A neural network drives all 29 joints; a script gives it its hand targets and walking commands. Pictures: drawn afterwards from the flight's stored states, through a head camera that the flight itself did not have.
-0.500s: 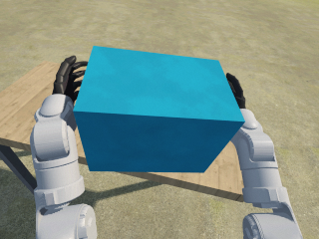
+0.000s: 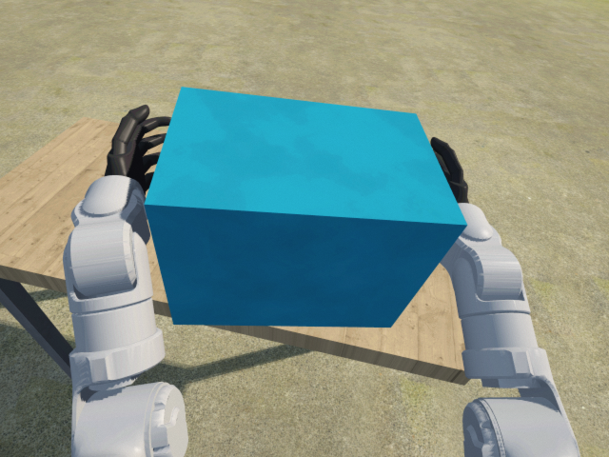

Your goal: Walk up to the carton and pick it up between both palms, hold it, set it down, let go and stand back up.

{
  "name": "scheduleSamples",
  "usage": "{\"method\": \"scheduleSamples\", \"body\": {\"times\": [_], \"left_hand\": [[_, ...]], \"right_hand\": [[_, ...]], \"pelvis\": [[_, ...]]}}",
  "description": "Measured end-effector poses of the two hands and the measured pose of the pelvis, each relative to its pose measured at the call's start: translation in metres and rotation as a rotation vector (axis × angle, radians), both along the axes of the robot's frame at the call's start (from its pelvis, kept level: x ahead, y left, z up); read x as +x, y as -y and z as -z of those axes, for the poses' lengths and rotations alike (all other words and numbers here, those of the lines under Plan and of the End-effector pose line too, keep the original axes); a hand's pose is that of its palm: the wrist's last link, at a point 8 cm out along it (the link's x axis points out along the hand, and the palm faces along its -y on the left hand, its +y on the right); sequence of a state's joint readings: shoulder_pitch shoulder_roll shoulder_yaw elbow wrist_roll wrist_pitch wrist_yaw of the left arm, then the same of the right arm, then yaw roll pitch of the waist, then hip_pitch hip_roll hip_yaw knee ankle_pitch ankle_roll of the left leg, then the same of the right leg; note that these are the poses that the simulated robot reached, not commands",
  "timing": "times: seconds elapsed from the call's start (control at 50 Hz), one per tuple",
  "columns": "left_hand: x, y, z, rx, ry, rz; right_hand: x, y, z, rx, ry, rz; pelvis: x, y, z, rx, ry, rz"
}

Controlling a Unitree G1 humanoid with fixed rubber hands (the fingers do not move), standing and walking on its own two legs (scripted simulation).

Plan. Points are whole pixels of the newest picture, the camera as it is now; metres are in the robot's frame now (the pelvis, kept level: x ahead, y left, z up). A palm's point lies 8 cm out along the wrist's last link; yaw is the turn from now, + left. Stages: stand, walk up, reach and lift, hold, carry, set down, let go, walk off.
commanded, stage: hold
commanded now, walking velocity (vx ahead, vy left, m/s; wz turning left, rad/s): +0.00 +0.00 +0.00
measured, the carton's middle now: (295, 218) +0.35 +0.00 +0.17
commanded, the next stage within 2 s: none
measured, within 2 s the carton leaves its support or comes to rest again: neither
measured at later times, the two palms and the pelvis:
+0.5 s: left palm (125, 182) +0.35 +0.19 +0.22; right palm (444, 202) +0.35 -0.18 +0.19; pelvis +0.00 +0.00 +0.00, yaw +0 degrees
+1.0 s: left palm (123, 181) +0.35 +0.19 +0.22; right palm (442, 202) +0.35 -0.18 +0.19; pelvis +0.00 +0.00 +0.00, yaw +0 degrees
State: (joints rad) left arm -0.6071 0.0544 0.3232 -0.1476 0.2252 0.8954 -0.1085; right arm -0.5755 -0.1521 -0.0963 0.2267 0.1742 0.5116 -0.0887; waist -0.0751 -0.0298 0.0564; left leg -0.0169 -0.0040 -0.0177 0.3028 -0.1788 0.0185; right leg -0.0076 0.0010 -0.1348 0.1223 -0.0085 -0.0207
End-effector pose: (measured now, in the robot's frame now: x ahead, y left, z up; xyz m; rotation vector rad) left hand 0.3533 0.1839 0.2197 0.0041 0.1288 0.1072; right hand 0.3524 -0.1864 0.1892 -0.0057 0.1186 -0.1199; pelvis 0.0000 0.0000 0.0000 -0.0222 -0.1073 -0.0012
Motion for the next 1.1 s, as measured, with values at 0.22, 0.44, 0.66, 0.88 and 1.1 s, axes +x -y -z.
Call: {"method": "scheduleSamples", "body": {"times": [0.22, 0.44, 0.66, 0.88, 1.1], "left_hand": [[-0.0011, 0.0001, 0.0038, 0.002, 0.001, -0.006], [-0.0033, -0.0030, 0.0039, 0.003, 0.004, -0.009], [-0.0050, -0.0052, 0.0025, 0.002, 0.009, -0.007], [-0.0051, -0.0061, 0.0013, 0.006, 0.010, -0.010], [-0.0037, -0.0039, 0.0025, 0.011, 0.010, -0.007]], "right_hand": [[0.0015, 0.0001, 0.0026, -0.004, 0.002, -0.007], [0.0013, -0.0029, 0.0022, 0.000, 0.004, -0.008], [-0.0008, -0.0051, 0.0004, -0.001, 0.009, -0.006], [0.0002, -0.0061, -0.0006, -0.001, 0.011, -0.009], [0.0008, -0.0040, 0.0019, -0.005, 0.011, -0.008]], "pelvis": [[0.0013, 0.0042, -0.0003, 0.002, -0.004, -0.005], [0.0022, 0.0051, -0.0003, 0.001, -0.002, -0.008], [0.0009, 0.0024, -0.0001, 0.001, 0.001, -0.004], [0.0006, 0.0010, 0.0000, 0.000, 0.004, -0.005], [0.0030, 0.0014, -0.0003, 0.000, 0.005, -0.005]]}}
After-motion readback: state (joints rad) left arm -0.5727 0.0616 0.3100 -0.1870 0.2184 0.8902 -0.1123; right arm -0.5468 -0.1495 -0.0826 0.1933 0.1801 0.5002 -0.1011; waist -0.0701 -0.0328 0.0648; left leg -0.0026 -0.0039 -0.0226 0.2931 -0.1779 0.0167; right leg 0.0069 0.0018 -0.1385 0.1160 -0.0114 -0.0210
